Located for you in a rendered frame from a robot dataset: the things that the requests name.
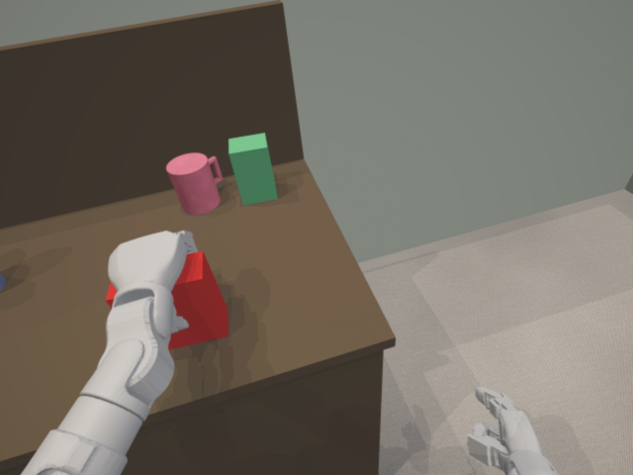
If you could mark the table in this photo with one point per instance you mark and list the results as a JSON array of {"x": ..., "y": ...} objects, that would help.
[{"x": 88, "y": 124}]

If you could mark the robot right hand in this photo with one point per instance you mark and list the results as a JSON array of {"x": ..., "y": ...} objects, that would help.
[{"x": 491, "y": 445}]

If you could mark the left robot forearm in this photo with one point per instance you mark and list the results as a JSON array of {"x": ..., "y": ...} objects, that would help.
[{"x": 135, "y": 369}]

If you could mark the sponge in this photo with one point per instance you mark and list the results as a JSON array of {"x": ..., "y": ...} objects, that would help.
[{"x": 198, "y": 299}]

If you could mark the right robot forearm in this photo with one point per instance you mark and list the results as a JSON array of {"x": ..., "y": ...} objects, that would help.
[{"x": 526, "y": 462}]

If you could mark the robot left hand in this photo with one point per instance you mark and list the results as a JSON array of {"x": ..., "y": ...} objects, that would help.
[{"x": 158, "y": 258}]

